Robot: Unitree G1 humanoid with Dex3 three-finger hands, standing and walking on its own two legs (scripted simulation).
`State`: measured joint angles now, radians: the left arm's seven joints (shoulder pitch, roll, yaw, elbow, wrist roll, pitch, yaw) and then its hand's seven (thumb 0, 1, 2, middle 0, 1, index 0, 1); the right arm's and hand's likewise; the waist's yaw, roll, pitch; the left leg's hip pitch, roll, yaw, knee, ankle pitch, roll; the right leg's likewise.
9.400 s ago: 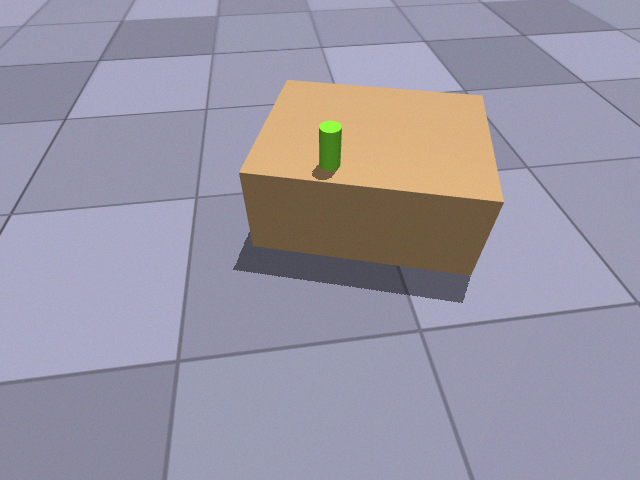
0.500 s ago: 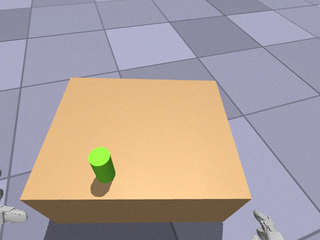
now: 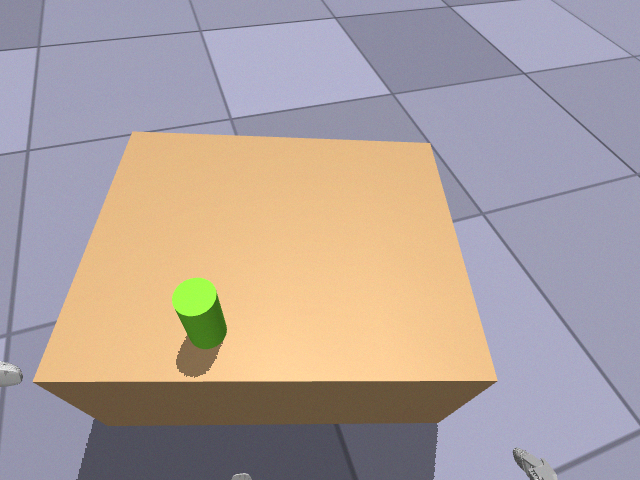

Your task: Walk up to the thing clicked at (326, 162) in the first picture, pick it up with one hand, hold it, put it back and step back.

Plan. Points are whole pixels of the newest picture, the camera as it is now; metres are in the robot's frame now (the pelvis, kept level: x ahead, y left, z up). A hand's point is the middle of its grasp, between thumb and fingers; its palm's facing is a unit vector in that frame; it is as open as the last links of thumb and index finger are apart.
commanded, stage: go down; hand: left
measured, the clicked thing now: (201, 315) +0.46 +0.20 -0.25
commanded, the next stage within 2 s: none
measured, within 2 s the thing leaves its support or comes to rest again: neither
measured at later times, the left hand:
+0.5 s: hand out of the picture +0.34 +0.39 +0.03, palm faces +0.21 -0.97 -0.13, open 17.2 cm
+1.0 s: hand out of the picture +0.35 +0.40 +0.03, palm faces +0.22 -0.97 -0.11, open 17.1 cm
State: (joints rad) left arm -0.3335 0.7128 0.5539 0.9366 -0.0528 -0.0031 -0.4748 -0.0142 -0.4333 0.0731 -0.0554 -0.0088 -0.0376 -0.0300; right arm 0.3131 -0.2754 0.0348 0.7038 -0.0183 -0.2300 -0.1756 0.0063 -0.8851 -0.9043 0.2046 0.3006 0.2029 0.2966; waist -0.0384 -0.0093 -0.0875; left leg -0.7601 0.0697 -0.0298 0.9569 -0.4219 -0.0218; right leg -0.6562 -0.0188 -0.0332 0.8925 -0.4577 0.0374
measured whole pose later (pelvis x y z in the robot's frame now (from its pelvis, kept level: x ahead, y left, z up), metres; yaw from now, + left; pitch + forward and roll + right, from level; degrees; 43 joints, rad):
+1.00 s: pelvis +0.00 +0.01 -0.01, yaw -1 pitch +16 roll -4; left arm -0.47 0.82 0.64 1.07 -0.07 -0.13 -0.55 -0.01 -0.44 0.05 -0.06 -0.01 -0.05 -0.03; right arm 0.32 -0.29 0.05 0.69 -0.02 -0.18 -0.17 0.00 -0.90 -0.91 0.20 0.30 0.20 0.30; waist -0.06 -0.02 -0.09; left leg -0.85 0.08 -0.04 1.01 -0.44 -0.01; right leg -0.73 -0.01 -0.04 0.91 -0.46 0.05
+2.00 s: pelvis +0.00 +0.01 -0.02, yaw +0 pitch +18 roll -5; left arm -0.46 0.81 0.71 1.05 -0.13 -0.20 -0.60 -0.01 -0.41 0.05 -0.06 -0.02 -0.05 -0.04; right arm 0.28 -0.28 0.07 0.70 -0.03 -0.17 -0.18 0.00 -0.90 -0.91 0.20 0.30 0.20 0.30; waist -0.06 -0.03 -0.09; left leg -0.94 0.07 -0.06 1.08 -0.46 -0.01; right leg -0.81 -0.01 -0.05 0.98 -0.49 0.05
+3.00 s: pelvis -0.01 +0.01 -0.03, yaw +0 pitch +20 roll -5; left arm -0.46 0.81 0.77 1.04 -0.21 -0.27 -0.66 -0.01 -0.34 0.05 -0.05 -0.01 -0.04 -0.03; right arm 0.25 -0.28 0.08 0.71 -0.03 -0.17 -0.19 0.00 -0.90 -0.91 0.21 0.30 0.20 0.30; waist -0.06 -0.03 -0.09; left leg -1.01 0.07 -0.07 1.14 -0.48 -0.02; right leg -0.89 -0.01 -0.05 1.05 -0.51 0.04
